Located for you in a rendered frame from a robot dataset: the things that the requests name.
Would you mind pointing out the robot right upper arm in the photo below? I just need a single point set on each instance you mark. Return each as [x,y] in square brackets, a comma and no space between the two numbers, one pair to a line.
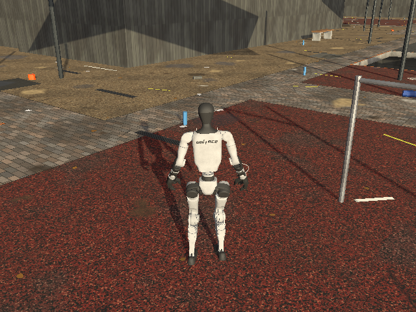
[231,147]

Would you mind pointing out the robot left shin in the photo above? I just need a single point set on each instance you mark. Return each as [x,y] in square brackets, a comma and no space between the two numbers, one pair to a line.
[192,235]

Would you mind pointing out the robot left upper arm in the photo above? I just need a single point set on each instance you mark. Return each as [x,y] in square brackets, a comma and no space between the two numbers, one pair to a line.
[183,147]

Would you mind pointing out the right robot hand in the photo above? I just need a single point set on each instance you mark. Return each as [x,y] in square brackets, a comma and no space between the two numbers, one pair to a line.
[242,181]

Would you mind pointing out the right robot forearm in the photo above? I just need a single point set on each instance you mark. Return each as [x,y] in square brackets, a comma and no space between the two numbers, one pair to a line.
[240,170]

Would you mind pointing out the left robot hand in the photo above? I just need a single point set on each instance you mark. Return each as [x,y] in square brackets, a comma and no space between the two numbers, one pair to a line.
[169,182]

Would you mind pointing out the left robot forearm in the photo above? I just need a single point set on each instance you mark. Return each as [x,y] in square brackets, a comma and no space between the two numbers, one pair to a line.
[174,171]

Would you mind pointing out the robot right shin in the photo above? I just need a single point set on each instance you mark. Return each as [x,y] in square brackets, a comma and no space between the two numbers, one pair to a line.
[220,228]

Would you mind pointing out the robot shin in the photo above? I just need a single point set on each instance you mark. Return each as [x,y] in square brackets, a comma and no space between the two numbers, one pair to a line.
[220,228]
[192,235]

